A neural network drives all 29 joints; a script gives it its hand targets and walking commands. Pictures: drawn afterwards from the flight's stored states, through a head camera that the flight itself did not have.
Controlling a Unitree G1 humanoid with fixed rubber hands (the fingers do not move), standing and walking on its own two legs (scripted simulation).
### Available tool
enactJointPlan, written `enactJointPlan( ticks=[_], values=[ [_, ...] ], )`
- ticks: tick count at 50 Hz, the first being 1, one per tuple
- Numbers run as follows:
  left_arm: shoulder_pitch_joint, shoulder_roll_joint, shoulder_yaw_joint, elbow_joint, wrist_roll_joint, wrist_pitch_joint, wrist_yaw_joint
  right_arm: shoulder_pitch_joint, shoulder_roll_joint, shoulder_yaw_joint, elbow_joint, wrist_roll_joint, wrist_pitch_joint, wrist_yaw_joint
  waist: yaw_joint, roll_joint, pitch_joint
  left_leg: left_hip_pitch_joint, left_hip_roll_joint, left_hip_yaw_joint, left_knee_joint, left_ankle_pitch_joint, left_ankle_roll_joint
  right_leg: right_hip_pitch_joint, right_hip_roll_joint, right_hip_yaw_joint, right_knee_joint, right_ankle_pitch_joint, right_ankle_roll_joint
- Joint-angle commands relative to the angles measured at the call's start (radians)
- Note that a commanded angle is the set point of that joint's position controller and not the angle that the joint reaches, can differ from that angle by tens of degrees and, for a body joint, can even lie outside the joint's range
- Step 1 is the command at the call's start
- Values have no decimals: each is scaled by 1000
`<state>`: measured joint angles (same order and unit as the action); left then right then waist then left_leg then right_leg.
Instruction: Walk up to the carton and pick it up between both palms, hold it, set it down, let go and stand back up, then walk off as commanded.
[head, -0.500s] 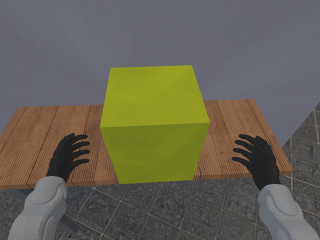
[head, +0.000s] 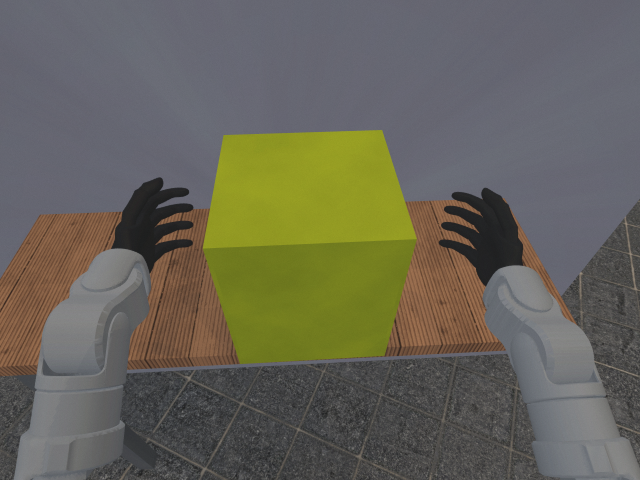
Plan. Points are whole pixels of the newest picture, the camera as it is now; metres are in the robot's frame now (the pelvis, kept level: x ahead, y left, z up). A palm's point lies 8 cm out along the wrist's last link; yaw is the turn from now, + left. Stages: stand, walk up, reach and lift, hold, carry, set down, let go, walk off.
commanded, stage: reach and lift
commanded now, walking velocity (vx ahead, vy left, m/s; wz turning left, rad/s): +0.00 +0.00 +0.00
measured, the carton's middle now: (308, 251) +0.42 +0.03 +0.07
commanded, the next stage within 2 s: none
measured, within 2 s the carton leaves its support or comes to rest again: neither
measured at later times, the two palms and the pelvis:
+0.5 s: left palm (128, 171) +0.41 +0.22 +0.22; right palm (485, 187) +0.42 -0.18 +0.19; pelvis +0.00 +0.00 +0.00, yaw +0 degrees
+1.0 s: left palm (139, 160) +0.43 +0.22 +0.21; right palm (485, 178) +0.44 -0.18 +0.18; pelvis +0.00 +0.00 +0.00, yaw +0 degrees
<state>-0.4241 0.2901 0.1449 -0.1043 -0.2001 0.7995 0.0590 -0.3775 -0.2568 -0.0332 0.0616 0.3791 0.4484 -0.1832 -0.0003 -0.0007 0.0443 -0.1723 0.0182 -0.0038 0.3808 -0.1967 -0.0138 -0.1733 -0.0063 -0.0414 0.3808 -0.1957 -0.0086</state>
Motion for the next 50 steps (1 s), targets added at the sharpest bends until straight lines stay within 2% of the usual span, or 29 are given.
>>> enactJointPlan(
  ticks=[1, 3, 4, 6, 7, 8, 9, 10, 13, 14, 17, 19, 21, 25, 31, 34, 35, 36, 37, 38, 39, 40, 41, 43, 44, 46, 47, 48, 50],
  values=[
    [-473, 171, 95, -80, 5, -15, 10, -514, -254, -63, -77, 11, -25, -10, -23, -6, -427, 93, -25, 56, -51, 296, -21, 196, 53, 42, -29, 351, 23],
    [-544, 173, 92, -26, 12, -10, 11, -568, -249, -61, 12, 10, -13, -7, -27, 15, -398, 81, -20, 53, -47, 280, -25, 173, 54, 41, -28, 314, 17],
    [-559, 178, 91, 6, 16, -11, 12, -598, -266, -68, 9, 8, -14, -5, -24, 16, -414, 73, -19, 53, -58, 240, -22, 177, 53, 40, -35, 284, 17],
    [-615, 192, 75, 26, 7, -23, 15, -659, -265, -63, 16, 12, -16, 1, -30, 14, -458, 80, -17, 52, -56, 242, -21, 179, 56, 34, -33, 294, 18],
    [-610, 194, 76, 34, 4, -26, 17, -680, -262, -65, 8, 6, -25, 4, -16, 5, -467, 81, -22, 56, -53, 258, -19, 186, 56, 30, -35, 304, 19],
    [-643, 200, 72, 68, 0, -34, 15, -693, -258, -61, 64, 13, -24, 5, -29, 15, -462, 82, -21, 49, -47, 266, -20, 181, 54, 30, -35, 318, 23],
    [-653, 207, 86, 72, 5, -32, 17, -709, -267, -58, 47, 14, -27, 4, -19, 14, -482, 84, -25, 57, -47, 286, -20, 191, 57, 25, -31, 343, 24],
    [-715, 222, 78, 98, 1, -32, 15, -751, -267, -71, 87, 4, -24, 4, -38, 19, -500, 79, -26, 52, -42, 270, -18, 182, 57, 25, -30, 335, 21],
    [-756, 223, 68, 92, -9, -43, 22, -802, -282, -57, 81, 22, -36, 10, -24, 28, -558, 108, -19, 50, -26, 339, -29, 194, 68, 20, -20, 377, 21],
    [-766, 237, 67, 133, -15, -42, 24, -828, -293, -62, 89, 22, -37, 12, -22, 26, -570, 101, -23, 54, -23, 342, -28, 190, 67, 20, -20, 389, 20],
    [-859, 252, 61, 262, -1, -43, 20, -911, -295, -66, 242, 10, -23, 19, -31, 27, -516, 75, -10, 43, -37, 282, -28, 162, 66, 14, -33, 332, 16],
    [-884, 266, 35, 329, -21, -64, 16, -960, -290, -54, 257, 8, -25, 23, -19, 5, -533, 49, -16, 50, -36, 257, -17, 175, 58, 19, -36, 320, 20],
    [-929, 283, 29, 351, -38, -82, 18, -1009, -288, -40, 262, 16, -28, 22, -13, 16, -573, 54, -15, 53, -32, 255, -17, 169, 59, 21, -31, 328, 20],
    [-1010, 279, -10, 439, -43, -126, 19, -1056, -288, -48, 414, 20, -34, 36, -33, 37, -591, 71, -7, 43, -21, 284, -29, 143, 65, 8, -31, 338, 13],
    [-1101, 293, -61, 550, -73, -169, 14, -1161, -297, -51, 506, 20, -51, 44, -44, 49, -631, 103, -7, 32, 0, 333, -39, 109, 72, -1, -42, 358, 7],
    [-1101, 289, -68, 652, -69, -191, 9, -1169, -294, -32, 586, 16, -58, 48, -29, 33, -567, 93, -5, 30, -2, 331, -36, 104, 68, -5, -50, 341, 8],
    [-1122, 291, -74, 642, -77, -205, 8, -1189, -290, -39, 571, 10, -67, 49, -36, 22, -598, 90, -6, 31, 2, 352, -36, 111, 68, -1, -45, 361, 9],
    [-1110, 282, -74, 678, -79, -213, 6, -1197, -292, -28, 568, 14, -73, 51, -21, 18, -596, 93, -6, 32, 5, 355, -36, 116, 72, -1, -42, 364, 10],
    [-1113, 286, -75, 684, -74, -229, 2, -1190, -278, -27, 575, 11, -77, 52, -25, 12, -601, 89, -6, 30, 7, 354, -32, 119, 68, 1, -44, 369, 12],
    [-1084, 292, -65, 743, -69, -235, 0, -1169, -284, -40, 621, -1, -82, 50, -22, 2, -581, 82, -9, 31, 4, 336, -32, 121, 68, -1, -45, 356, 17],
    [-1102, 273, -82, 747, -60, -248, -2, -1159, -281, -50, 663, -11, -91, 50, -43, 27, -566, 99, -4, 27, 5, 354, -38, 101, 69, -6, -47, 354, 11],
    [-1101, 275, -78, 767, -64, -262, -3, -1170, -269, -30, 653, -3, -95, 51, -23, 21, -560, 86, -8, 31, 2, 330, -37, 114, 68, -2, -50, 337, 14],
    [-1096, 253, -91, 813, -60, -272, -5, -1165, -263, -46, 708, -16, -100, 53, -31, 27, -540, 81, -3, 25, -5, 324, -38, 96, 67, -5, -57, 316, 5],
    [-1097, 243, -102, 820, -68, -324, -10, -1160, -232, -20, 689, -10, -124, 57, -20, 22, -535, 82, -8, 28, 3, 320, -30, 89, 60, -2, -54, 318, 11],
    [-1099, 242, -111, 802, -77, -348, -9, -1155, -233, -38, 672, -21, -137, 56, -32, 22, -579, 87, -6, 24, 5, 322, -33, 85, 65, -6, -48, 317, 9],
    [-1084, 224, -133, 779, -93, -392, -5, -1154, -231, -38, 615, -26, -171, 56, -22, 23, -623, 112, -9, 29, 22, 392, -39, 73, 71, -13, -39, 351, 9],
    [-1095, 228, -132, 804, -88, -406, -4, -1147, -228, -42, 650, -34, -179, 54, -29, 20, -624, 107, -10, 25, 29, 383, -37, 62, 67, -12, -44, 342, 13],
    [-1056, 219, -122, 837, -86, -413, -6, -1102, -211, -20, 673, -25, -183, 54, -14, 23, -606, 112, -11, 23, 33, 407, -38, 71, 68, -7, -47, 352, 12],
    [-1047, 194, -123, 934, -72, -446, -12, -1088, -186, -14, 757, -38, -188, 63, -10, 13, -538, 93, -5, 18, 18, 344, -35, 37, 62, -8, -55, 272, 11]
  ],
)
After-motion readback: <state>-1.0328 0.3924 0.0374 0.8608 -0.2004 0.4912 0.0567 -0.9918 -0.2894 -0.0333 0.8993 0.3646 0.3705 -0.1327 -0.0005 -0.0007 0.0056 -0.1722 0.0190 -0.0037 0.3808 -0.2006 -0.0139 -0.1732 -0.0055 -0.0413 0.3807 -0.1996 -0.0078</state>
